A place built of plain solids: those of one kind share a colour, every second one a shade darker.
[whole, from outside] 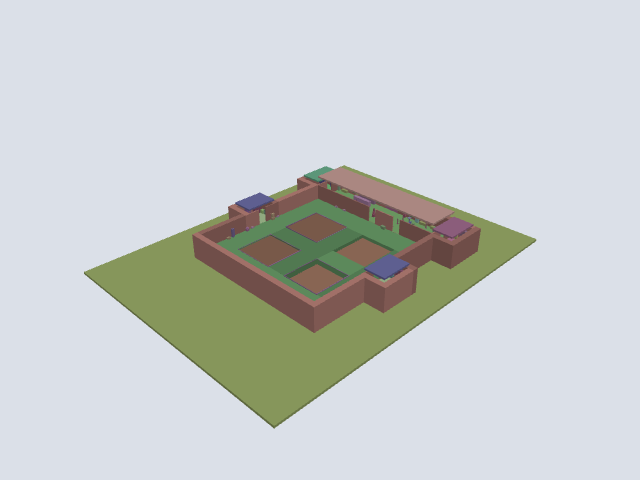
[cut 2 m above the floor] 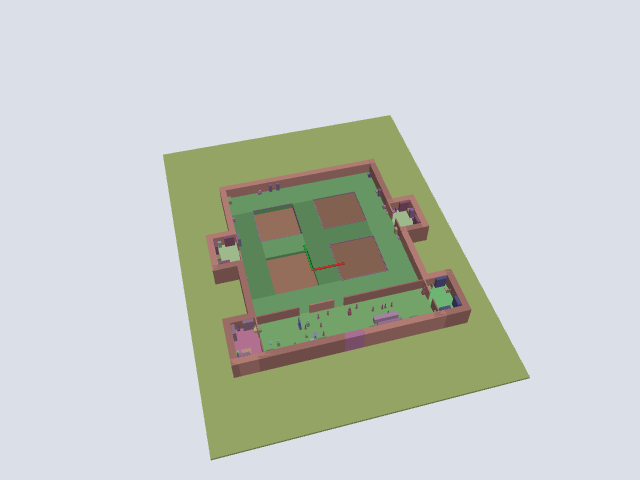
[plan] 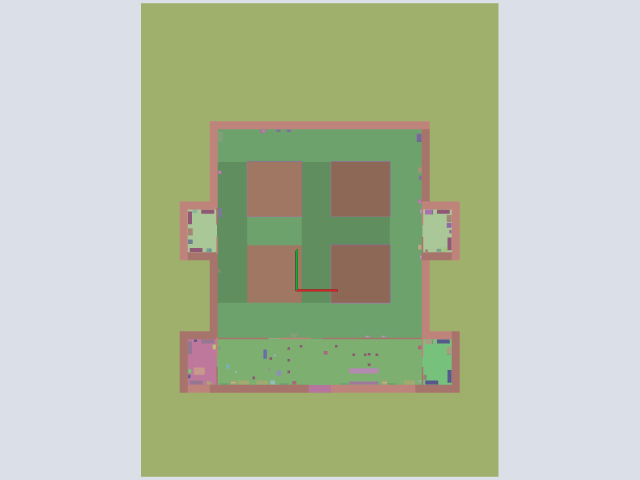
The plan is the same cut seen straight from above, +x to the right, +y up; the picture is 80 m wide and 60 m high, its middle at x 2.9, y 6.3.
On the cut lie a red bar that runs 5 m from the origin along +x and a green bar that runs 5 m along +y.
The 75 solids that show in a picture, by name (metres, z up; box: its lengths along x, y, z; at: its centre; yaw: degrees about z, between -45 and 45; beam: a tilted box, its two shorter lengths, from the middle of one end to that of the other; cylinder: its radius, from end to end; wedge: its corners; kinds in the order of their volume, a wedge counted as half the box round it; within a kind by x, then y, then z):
{
 "ground_under_all_1": {"box": [44.71, 59.2, 0.4], "at": [2.87, 6.3, -1.68]},
 "wall_1": {"box": [1.0, 7.7, 4.3], "at": [-14.13, -8.96, 0.62]},
 "wall_2": {"box": [1.0, 7.35, 4.3], "at": [-14.13, 7.45, 0.62]},
 "wall_3": {"box": [4.75, 1.0, 4.3], "at": [-12.26, -5.6, 0.62]},
 "wall_4": {"box": [4.75, 1.0, 4.3], "at": [-12.26, 4.27, 0.62]},
 "wall_5": {"box": [4.75, 1.0, 4.3], "at": [-12.26, 10.62, 0.62]},
 "wall_6": {"box": [5.55, 1.0, 4.3], "at": [-11.86, -12.31, 0.62]},
 "wall_7": {"box": [1.0, 10.81, 4.3], "at": [-10.38, -0.7, 0.62]},
 "wall_8": {"box": [1.0, 10.95, 4.3], "at": [-10.38, 15.67, 0.62]},
 "wall_9": {"box": [6.55, 0.2, 4.3], "at": [-6.81, -6.0, 0.62]},
 "wall_10": {"box": [12.35, 1.0, 4.3], "at": [-4.71, -12.31, 0.62]},
 "wall_11": {"box": [3.75, 0.2, 4.3], "at": [-0.15, -6.0, 0.62]},
 "wall_12": {"box": [27.5, 1.0, 4.3], "at": [2.87, 20.65, 0.62]},
 "wall_13": {"box": [12.6, 0.2, 4.3], "at": [9.52, -6.0, 0.62]},
 "wall_14": {"box": [12.35, 1.0, 4.3], "at": [10.45, -12.31, 0.62]},
 "wall_15": {"box": [0.2, 2.45, 4.3], "at": [15.72, -10.78, 0.62]},
 "wall_16": {"box": [0.2, 2.45, 4.3], "at": [15.72, -7.13, 0.62]},
 "wall_17": {"box": [0.2, 2.13, 4.3], "at": [15.72, 5.63, 0.62]},
 "wall_18": {"box": [0.2, 2.01, 4.3], "at": [15.72, 9.2, 0.62]},
 "wall_19": {"box": [1.0, 10.81, 4.3], "at": [16.12, -0.7, 0.62]},
 "wall_20": {"box": [1.0, 10.95, 4.3], "at": [16.12, 15.67, 0.62]},
 "wall_21": {"box": [5.55, 1.0, 4.3], "at": [17.59, -12.31, 0.62]},
 "wall_22": {"box": [4.75, 1.0, 4.3], "at": [18.0, -5.6, 0.62]},
 "wall_23": {"box": [4.75, 1.0, 4.3], "at": [18.0, 4.27, 0.62]},
 "wall_24": {"box": [4.75, 1.0, 4.3], "at": [18.0, 10.62, 0.62]},
 "wall_25": {"box": [1.0, 7.7, 4.3], "at": [19.87, -8.96, 0.62]},
 "wall_26": {"box": [1.0, 7.35, 4.3], "at": [19.87, 7.45, 0.62]},
 "floor_gang_1": {"box": [3.8, 17.6, 1.53], "at": [-8.08, 7.25, -0.77]},
 "floor_gang_2": {"box": [6.8, 3.6, 1.53], "at": [-2.78, 7.45, -0.77]},
 "floor_gang_3": {"box": [3.7, 17.6, 1.53], "at": [2.47, 7.25, -0.77]},
 "floor_gang_4": {"box": [25.7, 4.45, 1.53], "at": [2.87, -3.78, -0.77]},
 "floor_gang_5": {"box": [25.7, 4.2, 1.53], "at": [2.87, 18.14, -0.77]},
 "floor_gang_6": {"box": [7.3, 3.6, 1.53], "at": [7.97, 7.45, -0.77]},
 "floor_gang_7": {"box": [4.1, 17.6, 1.53], "at": [13.67, 7.25, -0.77]},
 "floor_foyer_1": {"box": [25.7, 5.9, 1.53], "at": [2.87, -8.96, -0.77]},
 "step_tier_1": {"box": [6.8, 7.2, 0.94], "at": [-2.78, 2.04, -1.06]},
 "step_tier_2": {"box": [6.8, 6.8, 0.6], "at": [-2.78, 12.64, -1.23]},
 "step_tier_3": {"box": [7.3, 7.2, 1.53], "at": [7.97, 2.04, -0.77]},
 "step_tier_4": {"box": [7.3, 6.8, 1.35], "at": [7.97, 12.64, -0.85]},
 "floor_side_1": {"box": [3.75, 5.55, 1.53], "at": [-11.86, 7.45, -0.77]},
 "floor_side_2": {"box": [3.75, 5.55, 1.53], "at": [17.59, 7.45, -0.77]},
 "ceil_foyer_1": {"box": [25.7, 5.9, 0.3], "at": [2.87, -8.96, 4.35]},
 "floor_cloaks_1": {"box": [3.75, 5.9, 1.53], "at": [-11.86, -8.96, -0.77]},
 "floor_store_1": {"box": [3.75, 5.9, 1.53], "at": [17.59, -8.96, -0.77]},
 "door_leaf_1": {"box": [2.8, 0.97, 4.8], "at": [2.87, -12.32, 0.87]},
 "ceil_side_1": {"box": [3.75, 5.55, 0.3], "at": [-11.86, 7.45, 3.4]},
 "ceil_side_2": {"box": [3.75, 5.55, 0.3], "at": [17.59, 7.45, 3.4]},
 "shelves_side_1": {"box": [0.5, 1.6, 2.0], "at": [-13.35, 9.07, 1.0]},
 "shelves_side_2": {"box": [1.6, 0.5, 2.0], "at": [-12.58, 5.05, 1.0]},
 "shelves_side_3": {"box": [1.6, 0.5, 2.0], "at": [-11.13, 9.84, 1.0]},
 "shelves_side_4": {"box": [1.6, 0.5, 2.0], "at": [18.32, 9.84, 1.0]},
 "shelves_side_5": {"box": [0.5, 1.6, 2.0], "at": [19.09, 5.82, 1.0]},
 "ceil_cloaks_1": {"box": [3.75, 5.9, 0.3], "at": [-11.86, -8.96, 3.4]},
 "ceil_store_1": {"box": [3.75, 5.9, 0.3], "at": [17.59, -8.96, 3.4]},
 "bar_foyer_1": {"box": [3.65, 0.4, 2.1], "at": [8.39, -11.57, 1.05]},
 "bar_foyer_2": {"box": [3.65, 0.65, 1.1], "at": [8.39, -10.05, 0.55]},
 "shelves_cloaks_1": {"box": [0.5, 1.6, 2.0], "at": [-13.35, -7.16, 1.0]},
 "shelves_cloaks_2": {"box": [1.6, 0.5, 2.0], "at": [-12.58, -11.53, 1.0]},
 "shelves_cloaks_3": {"box": [1.6, 0.5, 2.0], "at": [-11.13, -6.38, 1.0]},
 "shelves_store_1": {"box": [1.6, 0.5, 2.0], "at": [16.87, -11.53, 1.0]},
 "shelves_store_2": {"box": [1.6, 0.5, 2.0], "at": [18.32, -6.38, 1.0]},
 "shelves_store_3": {"box": [0.5, 1.6, 2.0], "at": [19.09, -10.76, 1.0]},
 "step_strewn_pallet_flat_1": {"box": [1.36, 0.91, 1.69], "at": [-12.2, -10.09, -0.68]},
 "lockers_1": {"box": [0.48, 1.2, 1.8], "at": [-9.61, 9.71, 0.9]},
 "bench_foyer_1": {"box": [1.4, 0.5, 0.46], "at": [-6.63, -11.53, 0.22]},
 "bench_foyer_2": {"box": [1.4, 0.5, 0.46], "at": [-4.33, -11.53, 0.22]},
 "bench_foyer_3": {"box": [1.4, 0.5, 0.46], "at": [14.07, -11.53, 0.22]},
 "fridge_side_1": {"box": [0.6, 0.6, 1.8], "at": [19.04, 8.12, 0.9]},
 "case_1": {"box": [0.6, 1.2, 0.66], "at": [-9.54, 19.2, 0.42]},
 "kerb_1": {"box": [6.96, 0.07, 0.07], "at": [-2.79, 9.21, 0.03]},
 "kerb_2": {"box": [6.96, 0.1, 0.1], "at": [-2.79, 16.09, 0.05]},
 "kerb_3": {"box": [7.47, 0.05, 0.09], "at": [7.96, 9.22, 0.04]},
 "kerb_4": {"box": [7.47, 0.1, 0.045], "at": [7.96, 16.09, 0.02]},
 "kerb_5": {"box": [7.47, 0.09, 0.14], "at": [7.99, 5.69, 0.06]},
 "kerb_6": {"box": [0.1, 7.2, 0.14], "at": [11.67, 2.04, 0.06]}
}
